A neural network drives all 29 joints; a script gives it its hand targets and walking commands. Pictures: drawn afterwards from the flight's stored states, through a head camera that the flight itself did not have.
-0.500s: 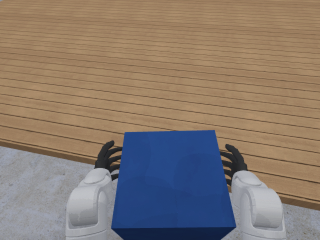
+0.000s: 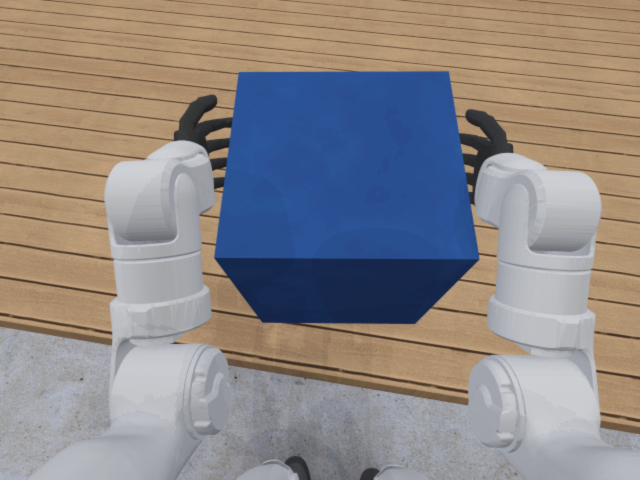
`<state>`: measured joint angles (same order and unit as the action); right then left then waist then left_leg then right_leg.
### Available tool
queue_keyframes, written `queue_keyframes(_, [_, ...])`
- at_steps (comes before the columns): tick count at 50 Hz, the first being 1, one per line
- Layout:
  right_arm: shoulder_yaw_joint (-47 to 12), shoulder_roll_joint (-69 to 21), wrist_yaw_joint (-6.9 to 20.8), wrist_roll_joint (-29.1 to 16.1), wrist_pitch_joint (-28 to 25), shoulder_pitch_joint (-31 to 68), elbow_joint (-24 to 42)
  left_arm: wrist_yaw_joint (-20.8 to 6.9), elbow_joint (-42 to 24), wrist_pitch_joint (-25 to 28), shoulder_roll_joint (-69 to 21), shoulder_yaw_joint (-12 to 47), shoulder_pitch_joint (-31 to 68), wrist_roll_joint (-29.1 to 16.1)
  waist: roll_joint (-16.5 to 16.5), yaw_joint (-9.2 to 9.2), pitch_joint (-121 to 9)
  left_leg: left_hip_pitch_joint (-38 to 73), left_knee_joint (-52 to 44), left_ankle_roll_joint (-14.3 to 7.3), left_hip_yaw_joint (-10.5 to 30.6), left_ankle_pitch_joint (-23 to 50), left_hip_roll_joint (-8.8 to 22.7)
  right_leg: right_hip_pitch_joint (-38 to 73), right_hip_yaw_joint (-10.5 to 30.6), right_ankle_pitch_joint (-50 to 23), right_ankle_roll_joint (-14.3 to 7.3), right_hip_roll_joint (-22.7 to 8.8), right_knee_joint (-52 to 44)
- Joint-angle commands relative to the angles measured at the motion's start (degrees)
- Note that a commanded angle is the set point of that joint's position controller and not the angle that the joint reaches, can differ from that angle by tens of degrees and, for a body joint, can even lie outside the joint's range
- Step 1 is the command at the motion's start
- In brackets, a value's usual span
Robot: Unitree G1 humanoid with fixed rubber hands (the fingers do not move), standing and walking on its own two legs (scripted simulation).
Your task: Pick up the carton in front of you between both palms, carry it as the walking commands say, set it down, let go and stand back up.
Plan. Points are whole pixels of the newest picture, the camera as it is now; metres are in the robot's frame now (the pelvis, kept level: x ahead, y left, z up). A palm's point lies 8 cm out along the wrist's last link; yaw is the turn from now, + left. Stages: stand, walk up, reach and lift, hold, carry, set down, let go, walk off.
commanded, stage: carry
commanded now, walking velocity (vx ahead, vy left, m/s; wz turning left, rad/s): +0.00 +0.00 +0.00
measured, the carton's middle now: (340, 217) +0.41 +0.00 +0.07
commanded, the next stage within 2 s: none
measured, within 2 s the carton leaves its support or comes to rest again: neither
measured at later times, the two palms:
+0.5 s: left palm (219, 128) +0.49 +0.14 +0.13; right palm (472, 136) +0.49 -0.16 +0.12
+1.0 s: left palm (223, 61) +0.55 +0.14 +0.18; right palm (479, 67) +0.55 -0.17 +0.17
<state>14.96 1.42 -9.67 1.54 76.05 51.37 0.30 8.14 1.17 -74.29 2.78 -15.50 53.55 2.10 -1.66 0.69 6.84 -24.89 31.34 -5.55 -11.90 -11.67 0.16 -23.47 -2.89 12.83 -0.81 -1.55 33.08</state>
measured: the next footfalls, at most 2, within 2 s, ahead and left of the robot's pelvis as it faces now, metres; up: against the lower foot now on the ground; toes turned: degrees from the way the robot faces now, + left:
right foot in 0.56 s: +0.14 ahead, -0.11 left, +0.00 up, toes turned -5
left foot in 0.76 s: +0.22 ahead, +0.08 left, +0.00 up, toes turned +6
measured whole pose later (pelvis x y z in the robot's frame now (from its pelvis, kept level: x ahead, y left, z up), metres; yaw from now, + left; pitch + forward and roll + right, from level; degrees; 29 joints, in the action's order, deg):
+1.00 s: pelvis +0.19 -0.02 -0.01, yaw +0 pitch +4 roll +0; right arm 12.4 1.6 -8.6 2.5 76.6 44.2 -5.0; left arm 7.4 7.2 -73.6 1.0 -12.9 45.9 3.2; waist 0.1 -1.5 -5.7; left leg -20.2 41.7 -2.0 -6.1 -26.2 2.0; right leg -12.3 -6.1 26.3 -2.9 0.7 34.4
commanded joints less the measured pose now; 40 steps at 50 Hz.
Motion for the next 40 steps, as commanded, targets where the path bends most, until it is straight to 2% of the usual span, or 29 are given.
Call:
queue_keyframes(1, [-34.44,-56.27,13.7,-23.63,-0.82,45.03,4.61,-12.49,0.21,-1.12,-59.39,34.37,37.44,-23.07,1.89,-0.3,-42.9,19.61,2.68,0.17,6.2,28.55,7.63,18.46,5.56,-32.69,-2.81,-6.96,-0.49])
queue_keyframes(2, [-34.03,-56.86,13.73,-23.41,-0.53,46.02,4.22,-12.55,0.68,-1.37,-60.06,33.76,37.45,-22.58,-2.1,-0.53,-43.17,18.61,4.29,0.98,6.82,24.58,6.34,19.95,5.91,-42.32,-4.32,-8.37,1.56])
queue_keyframes(3, [-33.52,-57.64,13.72,-23.18,-0.29,46.27,3.8,-12.69,1.1,-1.63,-60.88,32.92,36.66,-22.15,-3.5,-0.55,-43.14,18.03,5.4,1.41,6.91,24.08,6.18,20.74,5.81,-46.08,-4.69,-9.05,2.49])
queue_keyframes(4, [-33.0,-58.45,13.68,-22.62,-0.13,45.68,3.31,-12.85,1.26,-1.84,-61.6,32.2,35.79,-21.69,-2.82,-0.52,-43.27,18.29,5.75,1.55,7.18,26.03,6.23,20.52,5.27,-45.81,-4.55,-8.71,3.19])
queue_keyframes(6, [-32.39,-59.84,13.64,-21.24,-0.08,43.88,2.78,-13.02,0.35,-2.06,-62.58,31.84,34.98,-20.84,-0.94,-0.62,-43.24,20.23,6.17,0.65,8.27,34.33,7.27,18.03,3.54,-41.86,-3.65,-6.98,5.07])
queue_keyframes(9, [-32.82,-60.92,13.69,-19.96,-0.42,41.32,3.3,-12.96,-1.9,-1.8,-63.64,33.19,34.83,-20.55,2.51,-0.42,-42.57,24.58,5.71,-0.92,9.77,48.03,9.35,12.98,1.33,-28.78,-1.72,-3.78,4.7])
queue_keyframes(11, [-33.82,-61.65,13.94,-19.36,-0.84,38.69,3.19,-13.04,-2.24,-1.36,-64.57,34.59,33.15,-20.3,4.72,-0.47,-40.97,26.87,5.39,-1.08,9.4,51.92,9.23,11.31,-0.11,-22.71,-0.87,-2.2,0.92])
queue_keyframes(12, [-34.48,-62.12,14.16,-19.24,-1.12,37.23,2.95,-13.19,-2.15,-1.08,-65.15,35.36,32.09,-20.29,5.12,-0.41,-40.33,27.15,5.53,-0.86,9.04,51.87,8.83,11.77,-0.45,-23.42,-0.71,-1.92,-0.44])
queue_keyframes(14, [-36.04,-63.21,14.66,-19.28,-1.93,34.34,2.44,-13.72,-1.65,-0.36,-66.55,37.09,30.0,-20.59,4.24,-0.23,-40.19,25.38,6.02,0.03,7.93,48.36,7.47,15.4,-0.3,-31.36,-0.84,-2.26,-1.05])
queue_keyframes(17, [-38.45,-65.01,15.31,-19.9,-3.78,33.13,2.71,-14.91,-1.12,1.27,-68.48,39.29,28.31,-21.45,-0.87,-0.81,-39.1,16.89,2.06,2.49,4.57,30.04,3.43,24.26,1.65,-50.72,-2.57,-4.69,1.76])
queue_keyframes(18, [-39.24,-65.55,15.41,-20.21,-4.48,33.6,3.32,-15.25,-1.55,1.92,-68.88,40.04,28.4,-21.87,-2.05,-1.13,-38.16,15.56,-0.88,3.18,3.9,25.34,2.26,25.73,2.01,-53.89,-3.24,-5.16,2.49])
queue_keyframes(19, [-39.97,-65.89,15.44,-20.56,-5.13,34.08,4.02,-15.45,-2.08,2.56,-69.09,40.77,28.36,-22.34,-2.18,-1.14,-37.45,16.77,-3.66,3.49,3.59,25.14,1.68,25.24,1.66,-54.17,-3.51,-4.99,3.67])
queue_keyframes(20, [-40.6,-65.98,15.42,-20.84,-5.69,34.2,4.61,-15.51,-2.64,3.15,-69.09,41.44,28.12,-22.76,-0.76,-0.65,-37.43,21.44,-5.31,3.38,3.7,30.8,1.89,21.81,0.51,-50.29,-3.18,-4.05,5.71])
queue_keyframes(21, [-41.07,-65.87,15.35,-20.97,-6.16,33.58,4.95,-15.44,-3.22,3.66,-68.99,42.03,27.81,-23.04,2.61,0.31,-37.95,29.83,-4.72,2.61,4.93,43.66,3.46,14.5,-1.42,-38.86,-1.98,-2.09,7.64])
queue_keyframes(22, [-41.47,-65.66,15.26,-21.15,-6.56,32.48,5.13,-15.28,-3.56,4.08,-68.84,42.39,27.23,-22.92,8.43,1.43,-38.11,41.86,-1.79,-0.43,9.25,63.0,7.73,1.83,-3.61,-12.64,-0.56,1.04,7.22])
queue_keyframes(23, [-41.86,-65.2,15.22,-21.36,-6.82,31.26,5.31,-15.11,-3.54,4.38,-68.49,42.37,26.36,-22.52,13.47,2.82,-37.0,51.95,1.57,-4.06,13.51,76.75,12.42,-10.25,-3.82,10.74,0.06,2.73,4.7])
queue_keyframes(24, [-42.27,-64.68,15.21,-21.74,-7.0,30.39,5.83,-14.91,-3.52,4.61,-67.64,42.18,25.03,-21.88,13.3,3.88,-37.03,53.92,2.44,-5.53,15.36,78.45,14.34,-12.55,-2.24,14.43,-0.13,2.57,1.28])
queue_keyframes(25, [-42.66,-64.32,15.18,-22.18,-7.18,29.88,6.41,-14.72,-3.23,4.63,-66.97,41.89,23.34,-21.6,11.48,3.65,-37.86,51.47,3.28,-5.33,14.9,74.42,14.25,-8.89,-2.01,8.95,-0.38,2.42,-4.06])
queue_keyframes(27, [-43.29,-64.3,15.31,-22.93,-7.44,29.56,6.97,-14.68,-2.55,4.66,-65.79,41.05,20.23,-21.17,8.31,0.73,-39.53,36.17,4.96,-1.28,9.81,55.53,10.74,10.17,-2.84,-14.44,-0.74,0.61,-15.0])
queue_keyframes(28, [-43.66,-64.21,15.4,-22.82,-7.6,29.0,6.2,-14.94,-2.18,4.59,-65.05,40.56,19.77,-20.86,3.52,-0.94,-40.7,21.99,7.44,1.48,7.71,34.86,7.82,24.81,-0.23,-37.86,-2.41,-2.93,-11.55])
queue_keyframes(29, [-44.4,-65.1,15.67,-23.09,-7.44,30.0,6.1,-15.06,-0.65,4.83,-64.39,40.32,18.97,-20.1,-7.15,-2.48,-40.95,6.58,10.45,4.4,5.25,5.69,2.94,38.07,7.55,-77.18,-6.61,-11.49,-1.58])
queue_keyframes(30, [-44.8,-65.93,15.89,-23.7,-7.38,30.56,5.36,-15.19,0.61,4.96,-63.84,39.92,17.55,-19.37,-12.2,-3.31,-40.68,-3.35,11.16,5.3,6.83,-17.66,0.59,46.33,11.21,-88.83,-10.82,-15.7,0.15])
queue_keyframes(31, [-44.62,-65.68,16.02,-23.83,-7.64,30.99,5.42,-15.49,0.37,5.19,-64.1,39.82,17.28,-19.67,-11.48,-3.45,-40.04,-6.46,11.62,5.58,7.88,-20.59,0.78,47.98,11.39,-84.55,-11.86,-16.77,-0.26])
queue_keyframes(32, [-44.33,-65.7,16.01,-23.86,-7.88,31.3,5.41,-15.77,-0.87,5.47,-64.67,40.48,18.65,-20.36,-9.28,-3.35,-39.04,-6.45,10.33,5.72,8.43,-19.77,0.87,46.34,10.89,-78.68,-11.45,-15.95,-1.18])
queue_keyframes(35, [-43.73,-65.78,15.32,-23.87,-8.35,31.16,5.52,-15.79,-5.54,5.74,-65.23,42.55,23.55,-22.72,-5.39,-1.48,-38.21,3.19,0.01,6.0,6.96,-8.1,0.83,36.96,5.16,-67.11,-8.04,-11.91,-0.74])
queue_keyframes(37, [-43.22,-64.91,14.96,-23.88,-8.32,30.56,5.78,-15.6,-6.76,5.64,-64.47,43.23,25.24,-23.42,-4.08,-1.15,-38.37,13.88,-6.11,5.76,6.01,4.29,1.37,28.52,2.35,-48.54,-5.67,-9.25,-1.25])
queue_keyframes(38, [-43.01,-64.2,14.96,-24.04,-7.97,31.43,6.21,-15.39,-6.68,5.51,-63.73,43.35,25.61,-23.41,-3.51,-0.9,-37.79,18.46,-5.97,4.63,7.32,7.55,2.9,23.09,1.96,-36.11,-5.03,-7.95,-1.41])
queue_keyframes(39, [-42.75,-63.06,14.95,-24.22,-7.57,32.92,6.7,-15.12,-7.02,5.19,-62.99,43.33,26.29,-23.48,0.75,-0.89,-39.29,23.68,-1.94,2.17,10.62,19.11,7.27,17.49,0.5,-18.48,-3.87,-5.26,0.25])
queue_keyframes(40, [-42.23,-61.82,14.82,-23.98,-7.38,33.71,6.89,-14.95,-8.29,4.55,-62.5,43.49,28.49,-23.89,6.46,0.08,-38.77,24.73,-1.48,-0.98,14.61,20.68,11.03,13.22,-1.86,-3.18,-2.73,-1.82,2.34])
